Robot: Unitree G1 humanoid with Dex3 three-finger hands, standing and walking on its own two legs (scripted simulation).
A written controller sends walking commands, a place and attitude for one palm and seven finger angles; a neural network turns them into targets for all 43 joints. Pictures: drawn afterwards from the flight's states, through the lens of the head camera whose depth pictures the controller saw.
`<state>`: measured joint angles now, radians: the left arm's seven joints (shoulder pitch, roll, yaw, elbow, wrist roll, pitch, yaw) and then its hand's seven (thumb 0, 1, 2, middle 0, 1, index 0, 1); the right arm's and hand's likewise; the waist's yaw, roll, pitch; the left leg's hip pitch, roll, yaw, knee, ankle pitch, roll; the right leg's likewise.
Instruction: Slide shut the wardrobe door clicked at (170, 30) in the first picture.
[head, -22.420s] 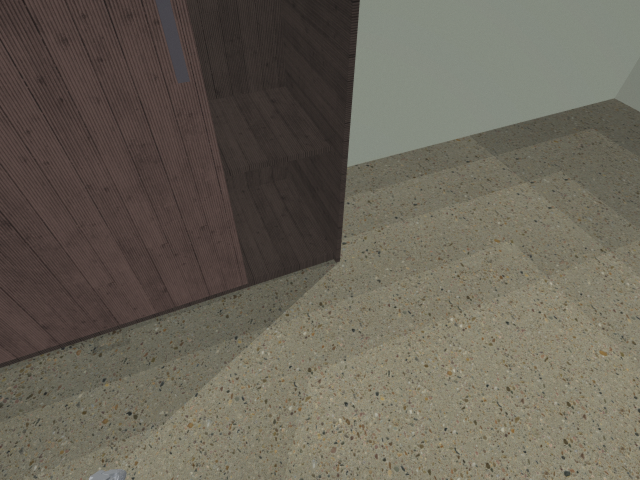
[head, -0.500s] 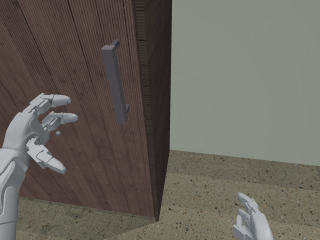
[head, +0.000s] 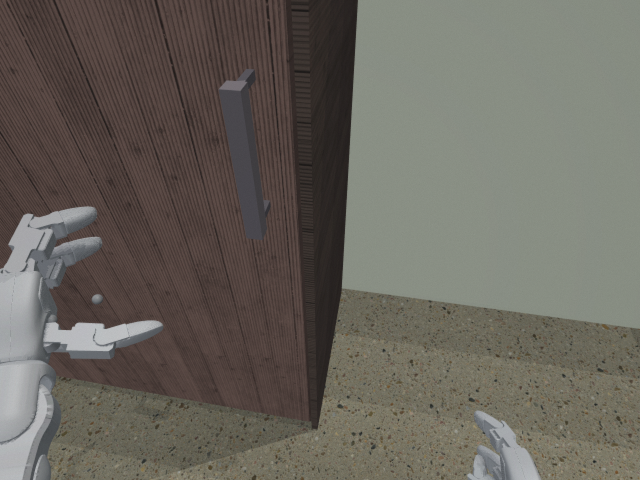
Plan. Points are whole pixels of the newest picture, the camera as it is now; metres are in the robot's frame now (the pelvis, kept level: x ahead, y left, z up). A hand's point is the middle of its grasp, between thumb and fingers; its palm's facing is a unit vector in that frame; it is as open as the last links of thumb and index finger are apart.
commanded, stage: draw the hand back to the body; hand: left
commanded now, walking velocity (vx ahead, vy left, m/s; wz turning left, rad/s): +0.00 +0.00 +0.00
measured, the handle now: (252, 160) +0.43 +0.15 +0.21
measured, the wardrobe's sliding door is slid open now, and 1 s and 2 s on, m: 0.00 0.00 0.00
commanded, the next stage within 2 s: step back with the hand held close in 0.80 s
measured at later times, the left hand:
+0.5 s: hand (77, 341) +0.19 +0.26 +0.16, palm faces +0.44 -0.82 -0.37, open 8.1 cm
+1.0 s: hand (72, 331) +0.19 +0.26 +0.17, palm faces +0.46 -0.81 -0.38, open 7.4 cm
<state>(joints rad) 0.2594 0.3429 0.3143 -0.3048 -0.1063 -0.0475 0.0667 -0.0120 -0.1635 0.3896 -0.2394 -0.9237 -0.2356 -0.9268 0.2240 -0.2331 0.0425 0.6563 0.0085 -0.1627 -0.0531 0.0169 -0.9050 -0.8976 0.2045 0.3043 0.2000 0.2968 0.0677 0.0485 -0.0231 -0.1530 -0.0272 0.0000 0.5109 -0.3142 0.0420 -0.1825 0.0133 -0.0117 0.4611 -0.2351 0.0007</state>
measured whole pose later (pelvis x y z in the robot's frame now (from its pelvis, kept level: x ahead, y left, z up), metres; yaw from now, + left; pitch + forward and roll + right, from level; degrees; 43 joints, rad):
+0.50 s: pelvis +0.00 +0.00 +0.00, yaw +0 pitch -4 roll -1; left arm 0.45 0.35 0.33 -0.37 -0.08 -0.09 0.08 0.01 0.72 0.82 -0.22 -0.40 -0.21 -0.41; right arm 0.21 -0.23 0.01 0.64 0.00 -0.15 -0.06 0.02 -0.91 -0.90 0.20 0.30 0.20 0.30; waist 0.08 0.06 -0.02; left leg -0.10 -0.02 0.00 0.47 -0.30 0.04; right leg -0.13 0.02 -0.01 0.43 -0.22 0.00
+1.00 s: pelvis -0.01 -0.01 +0.00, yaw -1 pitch -4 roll -1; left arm 0.41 0.36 0.36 -0.35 -0.07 -0.13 0.09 0.01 0.89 0.90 -0.21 -0.30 -0.21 -0.31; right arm 0.21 -0.23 0.03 0.64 0.00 -0.13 -0.07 0.02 -0.91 -0.90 0.20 0.30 0.20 0.30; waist 0.07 0.06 0.00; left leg -0.11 -0.01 0.01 0.46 -0.29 0.03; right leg -0.13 0.03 0.00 0.39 -0.19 -0.01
